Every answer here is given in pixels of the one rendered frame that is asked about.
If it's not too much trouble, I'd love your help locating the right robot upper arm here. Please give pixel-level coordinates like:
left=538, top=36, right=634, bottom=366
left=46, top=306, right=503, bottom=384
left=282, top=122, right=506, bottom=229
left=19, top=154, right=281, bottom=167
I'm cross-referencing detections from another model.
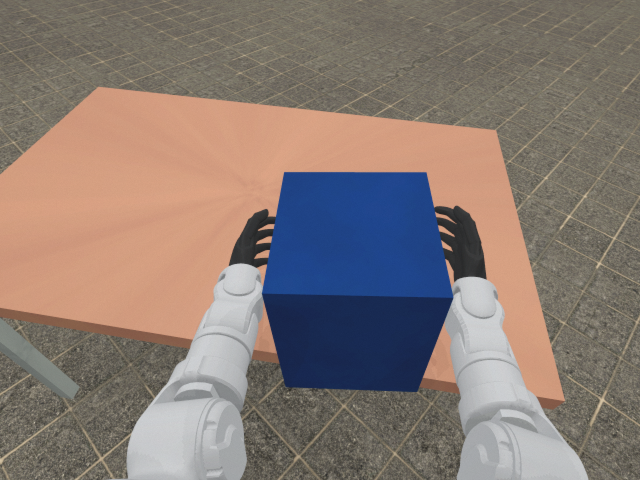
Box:
left=457, top=420, right=588, bottom=480

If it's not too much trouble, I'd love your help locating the left robot hand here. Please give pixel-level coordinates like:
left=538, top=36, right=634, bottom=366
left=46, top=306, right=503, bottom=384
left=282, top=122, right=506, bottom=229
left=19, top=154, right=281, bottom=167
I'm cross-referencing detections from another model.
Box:
left=229, top=209, right=276, bottom=268

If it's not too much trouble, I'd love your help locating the table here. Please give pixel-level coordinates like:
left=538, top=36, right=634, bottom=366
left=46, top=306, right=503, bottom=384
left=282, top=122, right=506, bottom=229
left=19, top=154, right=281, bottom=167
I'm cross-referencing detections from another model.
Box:
left=0, top=87, right=565, bottom=410

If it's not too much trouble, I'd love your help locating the robot left forearm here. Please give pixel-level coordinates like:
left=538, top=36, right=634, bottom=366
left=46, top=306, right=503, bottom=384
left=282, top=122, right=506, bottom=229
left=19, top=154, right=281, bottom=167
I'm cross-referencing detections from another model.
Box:
left=127, top=264, right=264, bottom=474

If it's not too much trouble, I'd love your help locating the robot right forearm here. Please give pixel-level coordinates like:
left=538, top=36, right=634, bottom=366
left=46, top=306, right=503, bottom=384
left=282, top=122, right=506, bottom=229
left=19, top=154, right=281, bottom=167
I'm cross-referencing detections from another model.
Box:
left=445, top=277, right=588, bottom=478

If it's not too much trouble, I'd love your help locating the right robot hand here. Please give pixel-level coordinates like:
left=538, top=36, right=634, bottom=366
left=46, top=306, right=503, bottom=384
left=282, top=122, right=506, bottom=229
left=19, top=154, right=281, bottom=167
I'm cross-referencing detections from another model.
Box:
left=434, top=206, right=487, bottom=283

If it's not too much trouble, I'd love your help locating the left robot upper arm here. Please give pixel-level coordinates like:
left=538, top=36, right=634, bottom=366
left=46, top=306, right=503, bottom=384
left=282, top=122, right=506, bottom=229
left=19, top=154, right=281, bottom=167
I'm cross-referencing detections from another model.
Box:
left=108, top=397, right=247, bottom=480

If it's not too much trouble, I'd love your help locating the carton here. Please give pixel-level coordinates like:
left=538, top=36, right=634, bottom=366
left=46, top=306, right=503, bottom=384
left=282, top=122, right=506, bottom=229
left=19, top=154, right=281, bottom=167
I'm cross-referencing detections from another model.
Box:
left=262, top=172, right=454, bottom=392

